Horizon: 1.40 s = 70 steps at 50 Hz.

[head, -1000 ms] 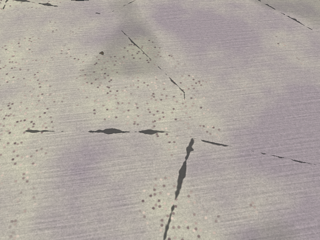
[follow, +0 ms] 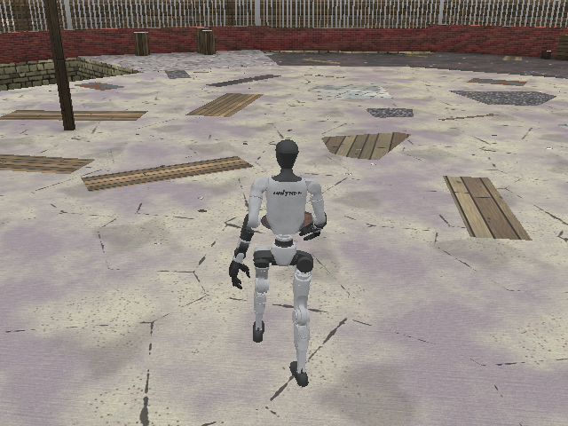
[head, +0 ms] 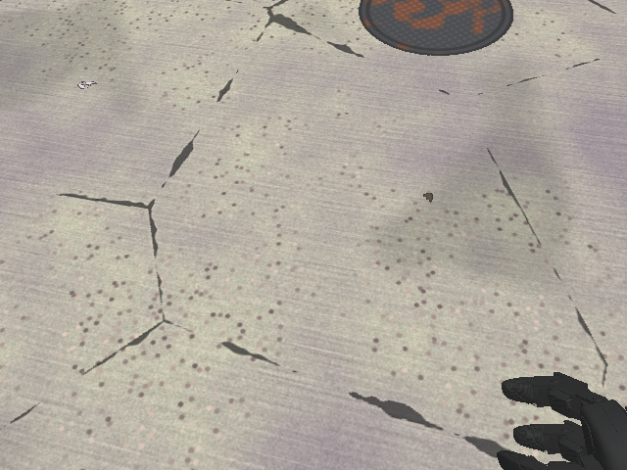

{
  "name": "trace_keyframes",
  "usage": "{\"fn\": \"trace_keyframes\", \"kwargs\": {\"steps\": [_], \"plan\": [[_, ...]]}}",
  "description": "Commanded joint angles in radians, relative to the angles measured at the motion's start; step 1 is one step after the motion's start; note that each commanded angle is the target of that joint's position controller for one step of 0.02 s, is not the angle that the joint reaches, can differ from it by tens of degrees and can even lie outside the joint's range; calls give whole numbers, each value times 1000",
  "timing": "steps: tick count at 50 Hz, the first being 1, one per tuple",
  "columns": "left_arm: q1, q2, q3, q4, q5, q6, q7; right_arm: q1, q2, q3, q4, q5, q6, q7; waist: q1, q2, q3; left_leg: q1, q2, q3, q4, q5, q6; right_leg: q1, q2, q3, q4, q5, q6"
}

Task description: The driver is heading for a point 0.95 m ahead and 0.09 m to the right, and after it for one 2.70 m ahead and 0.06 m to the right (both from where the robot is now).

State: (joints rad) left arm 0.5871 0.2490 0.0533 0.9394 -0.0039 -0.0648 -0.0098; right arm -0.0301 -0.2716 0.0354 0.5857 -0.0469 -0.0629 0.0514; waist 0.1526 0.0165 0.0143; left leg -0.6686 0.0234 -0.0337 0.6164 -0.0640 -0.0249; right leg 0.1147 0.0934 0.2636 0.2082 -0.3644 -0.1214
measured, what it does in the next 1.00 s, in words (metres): walks ahead: left foot, then right foot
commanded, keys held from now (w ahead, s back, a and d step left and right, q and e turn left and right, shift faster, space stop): w+e+shift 0.40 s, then w+q+shift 0.20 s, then q+shift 0.40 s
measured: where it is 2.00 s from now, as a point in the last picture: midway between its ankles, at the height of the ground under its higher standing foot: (530, 284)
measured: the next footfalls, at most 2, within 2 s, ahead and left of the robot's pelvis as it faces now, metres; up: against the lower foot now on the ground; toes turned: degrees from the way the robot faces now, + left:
left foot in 0.06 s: +0.26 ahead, +0.13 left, +0.00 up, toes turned -7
right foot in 0.50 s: +0.61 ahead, -0.20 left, +0.00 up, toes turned -28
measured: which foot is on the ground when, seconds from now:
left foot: up 0.00-0.04, down 0.06-0.48, up 0.50-0.88, down 0.90-1.00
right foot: down 0.00-0.08, up 0.10-0.48, down 0.50-0.88, up 0.90-1.00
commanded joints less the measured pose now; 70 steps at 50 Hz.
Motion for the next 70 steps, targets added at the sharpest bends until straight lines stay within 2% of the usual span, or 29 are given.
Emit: {"fn": "trace_keyframes", "kwargs": {"steps": [1,3,4,5,6,8,12,20,22,25,26,27,28,29,31,36,37,41,44,45,46,47,48,50,51,54,57,68,70], "plan": [[-85,228,49,-60,-8,-21,11,-4,-125,-43,-67,10,-22,-25,-130,-98,-33,421,-102,65,-80,-10,30,-239,-172,116,138,982,-41],[-166,266,59,-80,-3,-37,-1,363,-213,-90,34,13,-25,-67,-321,-82,-221,885,-16,-16,-67,-116,67,-419,-106,94,557,917,1],[-188,153,33,-112,5,-52,-1,572,-290,-120,67,-14,-25,-93,-376,72,-360,1090,234,-262,-105,-512,95,-549,-36,13,876,389,-7],[-118,77,8,-167,-40,-38,1,499,-324,-125,58,-30,-16,-88,-270,328,-449,1147,459,-788,-319,-803,166,-762,32,-88,1120,-108,7],[-161,148,13,-148,-12,-17,8,380,-241,-124,47,-17,-8,-83,-244,211,-279,989,409,-766,-358,-848,182,-852,-63,-127,1162,0,-1],[-260,145,17,-145,20,7,-13,328,-117,-96,70,-15,-12,-73,-223,25,-70,752,336,-461,-368,-512,175,-849,-136,-164,1118,84,10],[-388,70,-4,-227,39,59,-54,376,-67,-83,164,18,-51,-56,-167,72,61,594,286,-150,-451,-218,134,-906,-218,-183,1075,92,30],[-652,85,-42,-366,33,56,-106,393,-158,-98,226,20,-80,-56,-134,3,132,552,172,312,-509,550,59,-684,-119,-429,594,417,-25],[-576,104,-40,-329,45,46,-91,458,-213,-102,248,18,-66,-66,-92,54,63,633,212,290,-389,975,74,-520,-30,-430,543,341,-58],[-80,250,29,-161,58,45,-32,386,-277,-108,242,13,-21,-73,159,81,-156,480,199,263,326,904,112,65,-10,-291,387,163,-113],[-125,348,50,-159,67,45,-8,470,-108,-75,223,-1,-19,-56,10,-191,-206,201,51,213,775,-419,99,252,-274,-13,447,120,-93],[-140,386,56,-214,72,39,-2,562,-100,-68,173,75,-27,-63,-20,-228,-440,-16,-68,-65,1016,-478,108,404,-518,486,247,34,-187],[-167,323,59,-198,59,33,5,411,-177,-84,159,73,-33,-67,2,-44,-308,-71,-12,-96,973,-304,112,250,-456,402,129,-32,-138],[-226,273,43,-174,54,19,10,396,-154,-80,162,70,-33,-60,-65,-31,-115,-65,32,-54,883,-225,107,49,-434,276,88,11,-125],[-316,175,17,-169,58,-18,7,431,-108,-71,224,42,0,-48,-155,56,19,68,92,-61,763,-181,89,-218,-362,50,39,267,-72],[-321,110,-10,-131,16,-75,1,388,-29,-75,213,37,53,-15,-222,-75,72,124,76,39,506,-85,56,-321,-268,-353,12,1061,30],[-438,100,-1,-178,5,-73,25,325,-36,-82,184,118,19,-32,-198,-154,60,93,82,9,451,-39,36,-287,-241,-375,-2,1016,61],[-355,185,5,-184,4,-37,98,239,-29,-86,148,67,-32,-1,-153,-60,-14,243,-87,228,-1,307,11,-212,-165,-495,166,1070,119],[-442,224,20,-232,-11,-9,109,542,-151,-143,177,73,14,15,-313,-173,-166,597,-131,175,29,214,79,-268,-224,-465,485,1201,148],[-525,197,14,-256,-24,-9,90,708,-199,-166,218,71,34,-1,-417,-64,-186,766,-87,92,-39,303,135,-376,-186,-455,789,914,164],[-551,71,-19,-264,-8,-15,41,711,-174,-150,246,64,43,-25,-388,199,-71,788,-12,-17,-142,562,169,-540,-7,-436,1152,-161,180],[-332,-15,-38,-289,9,-20,13,532,-203,-128,159,-4,12,-30,-162,347,-118,836,118,-381,-5,1007,336,-763,66,-235,1437,-354,201],[-228,91,-34,-299,9,-28,2,431,-249,-144,59,-23,-6,-22,-161,223,-350,905,273,-667,-175,747,483,-789,57,-75,1484,-267,190],[-378,210,2,-325,7,-17,14,249,-211,-150,-26,58,6,-22,-115,-117,-151,633,201,-662,-338,38,423,-805,-22,-83,1288,-121,148],[-406,201,2,-334,14,-1,25,233,-193,-141,-34,70,8,-27,-101,-136,-108,527,182,-653,-357,1,398,-776,-38,-81,1216,-94,156],[-454,152,0,-342,25,25,38,242,-181,-146,-32,65,29,-54,-111,-79,-69,397,46,-449,-308,252,319,-677,-55,-95,942,-63,198],[-508,104,-7,-351,12,31,49,281,-210,-162,-26,73,66,-93,-143,-16,-166,473,13,-414,-234,420,267,-680,-19,-103,774,41,238],[-572,159,41,-327,-2,-11,24,192,-186,-168,-108,71,117,-101,-175,173,-129,497,-33,-601,-130,96,159,-488,-7,-62,274,181,185],[-528,180,54,-306,0,-9,23,238,-126,-147,-105,75,120,-91,-183,27,-166,358,-134,-507,55,-381,97,-230,-171,4,113,387,106]]}}
Keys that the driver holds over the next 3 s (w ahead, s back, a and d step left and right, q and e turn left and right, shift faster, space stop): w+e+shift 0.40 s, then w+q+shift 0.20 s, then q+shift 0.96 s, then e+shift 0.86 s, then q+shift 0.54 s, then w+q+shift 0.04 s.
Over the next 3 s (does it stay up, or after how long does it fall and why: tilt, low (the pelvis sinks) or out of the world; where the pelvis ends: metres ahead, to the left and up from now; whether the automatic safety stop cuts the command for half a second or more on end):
stays up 0.98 -0.36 0.01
